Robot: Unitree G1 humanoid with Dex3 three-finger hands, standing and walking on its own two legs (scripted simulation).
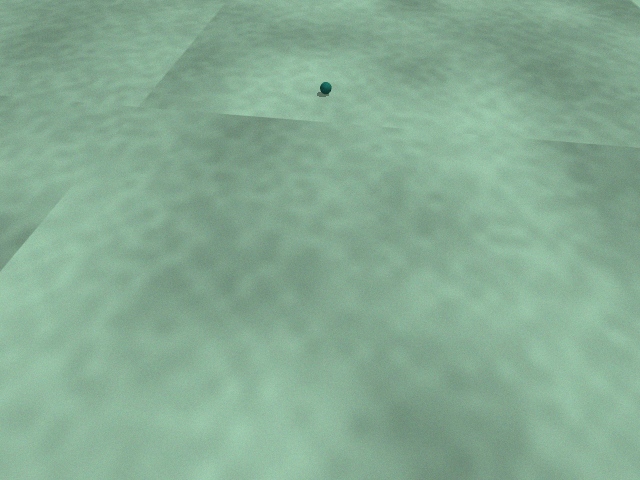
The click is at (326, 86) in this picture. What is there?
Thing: free ball
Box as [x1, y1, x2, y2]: [320, 82, 331, 93]
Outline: 323,82 320,86 320,90 323,93 328,93 331,88 330,85 327,82
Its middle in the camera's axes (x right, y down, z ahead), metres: +0.04 -0.95 +2.45
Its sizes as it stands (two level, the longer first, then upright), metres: 0.073 0.073 0.073
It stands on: the floor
